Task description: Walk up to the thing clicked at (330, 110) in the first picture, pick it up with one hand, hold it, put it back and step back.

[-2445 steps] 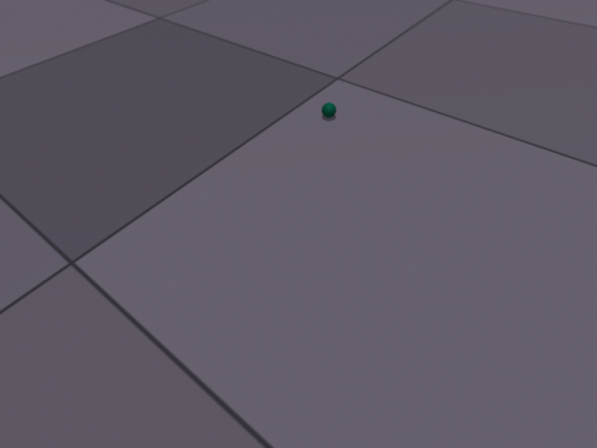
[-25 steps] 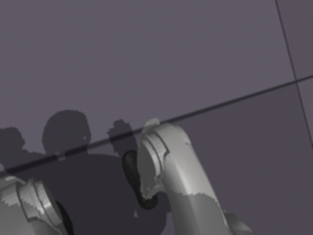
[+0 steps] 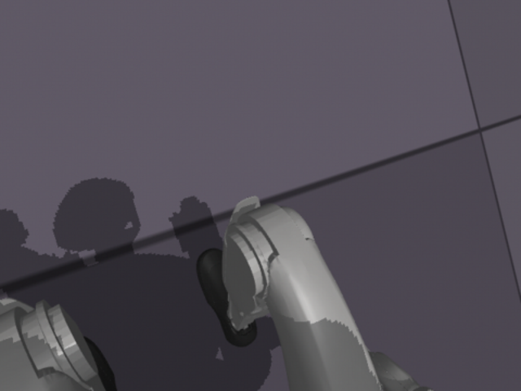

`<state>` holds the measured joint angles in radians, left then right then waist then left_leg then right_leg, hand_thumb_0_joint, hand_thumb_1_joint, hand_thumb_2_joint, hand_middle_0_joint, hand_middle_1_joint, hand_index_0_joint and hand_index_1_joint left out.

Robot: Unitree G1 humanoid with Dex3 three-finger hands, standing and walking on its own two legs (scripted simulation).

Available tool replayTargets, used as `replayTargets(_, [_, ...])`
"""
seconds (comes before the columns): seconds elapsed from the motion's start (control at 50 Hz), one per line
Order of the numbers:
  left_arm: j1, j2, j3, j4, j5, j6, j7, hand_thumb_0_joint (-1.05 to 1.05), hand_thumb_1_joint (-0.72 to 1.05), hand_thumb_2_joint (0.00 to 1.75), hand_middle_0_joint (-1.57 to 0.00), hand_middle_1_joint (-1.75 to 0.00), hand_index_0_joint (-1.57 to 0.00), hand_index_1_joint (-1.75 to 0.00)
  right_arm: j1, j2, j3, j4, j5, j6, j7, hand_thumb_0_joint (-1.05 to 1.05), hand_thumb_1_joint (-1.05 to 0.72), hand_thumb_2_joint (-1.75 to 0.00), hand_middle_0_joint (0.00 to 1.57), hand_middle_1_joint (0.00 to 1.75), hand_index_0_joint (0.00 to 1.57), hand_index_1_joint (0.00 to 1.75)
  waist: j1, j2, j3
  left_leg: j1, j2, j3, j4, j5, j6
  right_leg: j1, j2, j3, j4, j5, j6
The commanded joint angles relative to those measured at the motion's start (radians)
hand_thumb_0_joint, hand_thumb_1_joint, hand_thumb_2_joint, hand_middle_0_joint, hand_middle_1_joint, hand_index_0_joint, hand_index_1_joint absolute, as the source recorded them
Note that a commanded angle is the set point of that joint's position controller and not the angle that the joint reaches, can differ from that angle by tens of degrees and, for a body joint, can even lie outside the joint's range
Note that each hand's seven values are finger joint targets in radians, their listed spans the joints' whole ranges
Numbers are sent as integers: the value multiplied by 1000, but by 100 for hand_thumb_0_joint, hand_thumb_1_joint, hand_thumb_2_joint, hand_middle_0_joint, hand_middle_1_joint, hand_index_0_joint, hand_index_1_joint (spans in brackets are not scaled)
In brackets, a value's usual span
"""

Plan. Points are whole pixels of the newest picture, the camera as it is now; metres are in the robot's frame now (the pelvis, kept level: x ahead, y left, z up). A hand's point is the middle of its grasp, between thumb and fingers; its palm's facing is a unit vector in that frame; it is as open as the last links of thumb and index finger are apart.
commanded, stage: open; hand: left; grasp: from above
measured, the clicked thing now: out of the picture +0.51 +0.31 -0.26
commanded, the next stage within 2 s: withdraw in 0.88 s
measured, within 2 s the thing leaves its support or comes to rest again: rests again in 0.18 s
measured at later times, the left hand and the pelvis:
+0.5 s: hand out of the picture +0.50 +0.32 -0.24, palm faces -0.45 -0.13 -0.88, open 12.9 cm; pelvis +0.00 +0.00 +0.00, yaw -1 degrees
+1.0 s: hand out of the picture +0.50 +0.31 -0.24, palm faces -0.45 -0.12 -0.89, open 13.9 cm; pelvis -0.01 +0.00 +0.00, yaw -1 degrees
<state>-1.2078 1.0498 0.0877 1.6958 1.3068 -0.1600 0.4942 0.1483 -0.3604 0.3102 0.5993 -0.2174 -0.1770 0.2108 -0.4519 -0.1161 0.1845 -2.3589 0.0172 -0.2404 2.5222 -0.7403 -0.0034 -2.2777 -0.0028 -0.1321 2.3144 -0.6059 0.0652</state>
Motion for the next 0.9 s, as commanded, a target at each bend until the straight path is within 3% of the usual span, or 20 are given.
replayTargets(0.0, [-288, 277, 39, -153, -14, -1, 54, 0, 47, 96, -80, -96, -82, -94, 231, -337, -101, 41, 6, 7, -18, 0, -91, -90, 20, 30, 20, 30, -52, 595, -721, 539, 29, 100, -260, 335, 4, 442, 48, -119, -173, 283, -83])
replayTargets(0.02, [-286, 236, 16, -115, -15, 1, 50, 0, 48, 97, -81, -97, -84, -95, 227, -338, -96, 33, 5, 6, -18, 0, -91, -90, 20, 30, 20, 30, -63, 578, -685, 522, 27, 98, -252, 323, 4, 415, 46, -120, -169, 272, -86])
replayTargets(0.06, [-277, 240, 20, -102, -17, 0, 43, 0, 49, 97, -80, -100, -83, -97, 223, -339, -97, 35, 3, 6, -19, 0, -91, -90, 20, 30, 20, 30, -70, 559, -653, 501, 27, 98, -255, 290, 10, 406, 49, -121, -173, 250, -82])
replayTargets(0.14, [-293, 293, 43, -155, -9, -12, 39, 0, 17, 85, -48, -93, -51, -90, 227, -346, -95, 28, 1, 11, -28, 0, -90, -90, 20, 30, 20, 30, -63, 576, -694, 505, 29, 99, -256, 284, 8, 434, 46, -120, -178, 245, -82])
replayTargets(0.18, [-311, 259, 13, -164, -16, -19, 35, 0, 1, 82, -34, -93, -37, -90, 207, -337, -91, 20, 3, 11, -28, 0, -90, -90, 20, 30, 20, 30, -61, 607, -715, 525, 32, 94, -259, 293, 4, 428, 49, -123, -170, 247, -86])
replayTargets(0.2, [-293, 231, -5, -150, -19, -17, 31, 0, -7, 83, -31, -94, -34, -91, 207, -334, -90, 14, 4, 10, -28, 0, -90, -90, 20, 30, 20, 30, -67, 586, -706, 531, 32, 91, -258, 297, 6, 427, 51, -124, -170, 256, -81])
replayTargets(0.26, [-286, 281, 34, -148, -18, -18, 36, 0, -30, 86, -23, -95, -25, -93, 232, -342, -89, 38, 0, 17, -29, 0, -89, -90, 20, 30, 20, 30, -73, 577, -686, 494, 30, 97, -249, 299, 8, 438, 45, -124, -175, 264, -80])
replayTargets(0.3, [-272, 259, 16, -133, -16, -14, 31, 0, -38, 89, -19, -95, -19, -94, 221, -340, -91, 32, 1, 19, -32, 0, -90, -90, 20, 30, 20, 30, -68, 567, -657, 486, 30, 97, -253, 280, 7, 421, 50, -123, -183, 240, -84])
replayTargets(0.36, [-264, 228, -2, -136, -21, -11, 20, 0, -45, 96, -13, -101, -14, -100, 220, -339, -93, 31, 1, 21, -29, 0, -90, -90, 20, 30, 20, 30, -64, 596, -684, 539, 34, 87, -257, 312, -1, 401, 47, -128, -174, 256, -85])
replayTargets(0.42, [-252, 245, 17, -141, -26, -8, 15, 0, -48, 98, -9, -105, -10, -104, 234, -329, -84, 41, 2, 29, -27, 0, -89, -90, 20, 30, 20, 30, -63, 582, -674, 514, 33, 88, -257, 324, 2, 419, 44, -126, -177, 272, -81])
replayTargets(0.44, [-263, 216, -12, -145, -26, -9, 10, 0, -50, 99, -8, -104, -9, -103, 224, -338, -93, 34, 3, 28, -28, 0, -89, -90, 20, 30, 20, 30, -62, 589, -674, 519, 31, 91, -255, 323, 2, 408, 46, -124, -172, 267, -84])
replayTargets(0.46, [-258, 245, 14, -126, -25, -9, 14, 0, -51, 99, -7, -105, -8, -104, 229, -342, -92, 36, 3, 32, -30, 0, -90, -90, 20, 30, 20, 30, -64, 580, -672, 507, 31, 84, -259, 317, 1, 407, 45, -129, -176, 262, -87])
replayTargets(0.48, [-246, 211, -16, -110, -33, -10, 7, 0, -51, 100, -7, -105, -8, -105, 215, -340, -92, 19, 7, 31, -30, 0, -89, -90, 20, 30, 20, 30, -64, 546, -649, 489, 29, 85, -259, 290, 6, 400, 48, -127, -179, 242, -86])
replayTargets(0.5, [-249, 248, 15, -131, -32, -12, 11, 0, -51, 98, -7, -105, -8, -104, 228, -336, -81, 35, 5, 36, -31, 0, -89, -90, 20, 30, 20, 30, -66, 563, -660, 505, 33, 79, -263, 312, 1, 407, 42, -129, -179, 258, -84])
replayTargets(0.62, [-272, 231, -15, -130, -27, -26, 15, 0, -51, 100, -7, -105, -7, -104, 221, -333, -84, 26, 6, 36, -37, 0, -89, -90, 20, 30, 20, 30, -67, 555, -672, 492, 30, 90, -267, 285, 7, 433, 50, -125, -179, 246, -82])
replayTargets(0.66, [-262, 234, -1, -92, -22, -24, 16, 0, -50, 97, -6, -105, -7, -103, 226, -343, -79, 30, 3, 31, -37, 0, -89, -90, 20, 30, 20, 30, -75, 544, -611, 480, 28, 82, -259, 275, 3, 373, 42, -129, -181, 229, -85])
replayTargets(0.72, [-286, 262, 1, -123, -10, -27, 27, 0, -50, 97, -6, -105, -7, -104, 224, -344, -80, 24, 0, 32, -43, 0, -89, -90, 20, 30, 20, 30, -69, 580, -658, 518, 30, 83, -274, 279, 1, 404, 43, -126, -181, 237, -85])
replayTargets(0.74, [-310, 233, -27, -163, -19, -30, 25, 0, -49, 96, -6, -106, -7, -104, 206, -332, -76, 10, 2, 27, -40, 0, -89, -90, 20, 30, 20, 30, -66, 583, -670, 506, 30, 92, -265, 287, 5, 418, 48, -124, -178, 249, -83])
replayTargets(0.76, [-259, 243, -11, -69, -17, -23, 33, 0, -50, 97, -6, -105, -7, -103, 218, -341, -77, 28, -2, 30, -42, 0, -89, -90, 20, 30, 20, 30, -74, 549, -653, 488, 29, 89, -265, 268, 6, 422, 48, -128, -185, 234, -84])
replayTargets(0.88, [-298, 270, -3, -131, -21, -18, 34, 0, -49, 95, -6, -106, -7, -104, 217, -342, -75, 17, 0, 26, -48, 0, -89, -90, 20, 30, 20, 30, -73, 571, -665, 489, 30, 90, -273, 255, 7, 430, 45, -123, -189, 225, -82])
